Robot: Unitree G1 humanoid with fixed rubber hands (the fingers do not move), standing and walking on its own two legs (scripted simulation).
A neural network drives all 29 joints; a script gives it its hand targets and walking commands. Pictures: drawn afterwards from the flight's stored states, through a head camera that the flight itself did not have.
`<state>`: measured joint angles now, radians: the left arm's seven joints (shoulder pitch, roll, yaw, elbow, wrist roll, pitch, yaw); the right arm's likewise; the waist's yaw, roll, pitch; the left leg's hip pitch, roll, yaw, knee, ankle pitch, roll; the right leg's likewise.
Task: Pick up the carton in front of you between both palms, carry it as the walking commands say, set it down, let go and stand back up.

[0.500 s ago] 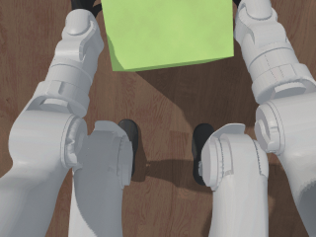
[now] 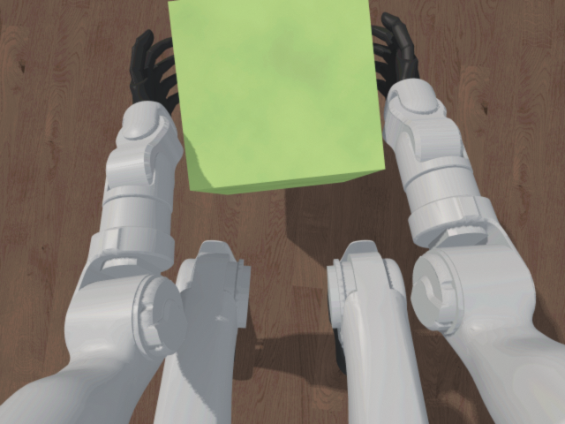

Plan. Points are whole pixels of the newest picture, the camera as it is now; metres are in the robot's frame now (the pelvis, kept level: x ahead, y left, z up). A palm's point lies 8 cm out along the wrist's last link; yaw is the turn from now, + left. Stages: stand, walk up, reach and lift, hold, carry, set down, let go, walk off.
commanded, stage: reach and lift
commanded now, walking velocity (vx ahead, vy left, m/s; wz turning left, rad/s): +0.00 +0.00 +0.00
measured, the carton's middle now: (278, 115) +0.51 +0.01 -0.16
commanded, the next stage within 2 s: none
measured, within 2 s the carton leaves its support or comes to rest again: neither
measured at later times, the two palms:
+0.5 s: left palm (67, 58) +0.48 +0.16 +0.08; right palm (474, 44) +0.48 -0.14 +0.07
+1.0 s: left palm out of the picture +0.44 +0.15 +0.25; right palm out of the picture +0.44 -0.15 +0.24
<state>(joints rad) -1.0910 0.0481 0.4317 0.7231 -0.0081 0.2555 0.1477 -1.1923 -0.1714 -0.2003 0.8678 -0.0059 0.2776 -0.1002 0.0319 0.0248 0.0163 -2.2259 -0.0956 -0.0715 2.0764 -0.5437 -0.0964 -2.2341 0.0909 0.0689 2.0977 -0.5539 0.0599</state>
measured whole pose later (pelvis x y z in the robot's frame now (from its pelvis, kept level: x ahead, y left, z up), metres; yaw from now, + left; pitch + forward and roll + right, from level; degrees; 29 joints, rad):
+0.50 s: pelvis +0.02 +0.00 +0.13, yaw -1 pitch +41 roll +0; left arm -0.89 -0.06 0.48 0.61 0.17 0.35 0.08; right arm -0.92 -0.01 -0.38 0.68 -0.19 0.36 -0.03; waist 0.03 0.01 -0.21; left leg -1.88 -0.11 -0.10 1.65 -0.49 -0.07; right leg -1.88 0.10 0.09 1.66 -0.50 0.06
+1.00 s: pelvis +0.07 +0.00 +0.27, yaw -1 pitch +26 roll +0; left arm -0.55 -0.12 0.40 0.61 0.19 0.31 0.06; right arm -0.55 0.09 -0.35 0.64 -0.20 0.33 -0.04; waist 0.02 0.00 -0.24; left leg -1.17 -0.09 -0.13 1.15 -0.44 -0.04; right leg -1.17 0.09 0.12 1.16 -0.45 0.03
